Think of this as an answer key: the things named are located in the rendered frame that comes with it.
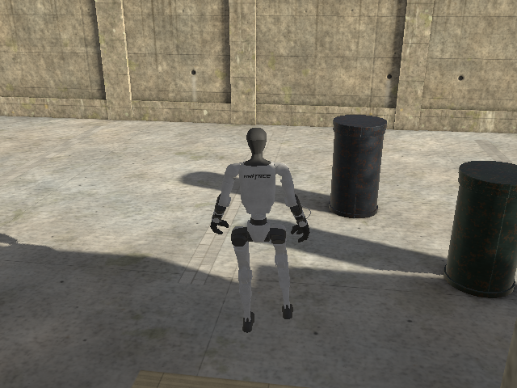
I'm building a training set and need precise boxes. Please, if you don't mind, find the robot left foot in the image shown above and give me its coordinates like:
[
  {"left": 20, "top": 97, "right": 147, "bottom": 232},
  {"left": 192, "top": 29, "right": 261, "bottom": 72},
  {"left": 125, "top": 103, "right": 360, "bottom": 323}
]
[{"left": 242, "top": 312, "right": 254, "bottom": 333}]

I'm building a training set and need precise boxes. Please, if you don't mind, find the robot left forearm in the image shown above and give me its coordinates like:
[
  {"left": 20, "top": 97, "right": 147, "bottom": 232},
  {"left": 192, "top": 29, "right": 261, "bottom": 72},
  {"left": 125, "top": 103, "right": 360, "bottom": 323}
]
[{"left": 212, "top": 194, "right": 226, "bottom": 223}]

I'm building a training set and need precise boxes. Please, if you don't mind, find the left robot upper arm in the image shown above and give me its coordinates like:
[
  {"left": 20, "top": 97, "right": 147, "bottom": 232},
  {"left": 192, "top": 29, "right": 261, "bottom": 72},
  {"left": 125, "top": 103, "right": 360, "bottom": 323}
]
[{"left": 218, "top": 163, "right": 241, "bottom": 207}]

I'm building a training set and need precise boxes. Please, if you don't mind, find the robot right forearm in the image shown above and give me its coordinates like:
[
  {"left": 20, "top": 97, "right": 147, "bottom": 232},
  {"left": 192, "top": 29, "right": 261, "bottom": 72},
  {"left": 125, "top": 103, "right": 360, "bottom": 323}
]
[{"left": 290, "top": 194, "right": 308, "bottom": 227}]

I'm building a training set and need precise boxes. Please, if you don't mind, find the right robot hand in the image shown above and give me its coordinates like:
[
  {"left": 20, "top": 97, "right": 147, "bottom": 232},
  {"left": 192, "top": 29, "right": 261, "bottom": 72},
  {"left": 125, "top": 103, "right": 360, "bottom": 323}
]
[{"left": 291, "top": 223, "right": 310, "bottom": 243}]

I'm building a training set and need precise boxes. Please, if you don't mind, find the right robot shin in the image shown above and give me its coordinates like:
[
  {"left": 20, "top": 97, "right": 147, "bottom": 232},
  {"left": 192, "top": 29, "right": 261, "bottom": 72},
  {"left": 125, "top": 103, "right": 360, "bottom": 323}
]
[{"left": 278, "top": 254, "right": 290, "bottom": 309}]

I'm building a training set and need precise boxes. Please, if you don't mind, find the left robot hand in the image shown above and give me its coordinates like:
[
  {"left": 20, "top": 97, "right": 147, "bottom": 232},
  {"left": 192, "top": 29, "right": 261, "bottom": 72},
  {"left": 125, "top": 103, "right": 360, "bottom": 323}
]
[{"left": 210, "top": 220, "right": 229, "bottom": 234}]

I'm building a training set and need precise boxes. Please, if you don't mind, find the right robot upper arm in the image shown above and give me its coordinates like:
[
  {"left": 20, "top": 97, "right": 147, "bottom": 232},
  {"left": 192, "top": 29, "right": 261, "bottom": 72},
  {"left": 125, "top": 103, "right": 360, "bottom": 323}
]
[{"left": 274, "top": 162, "right": 298, "bottom": 207}]

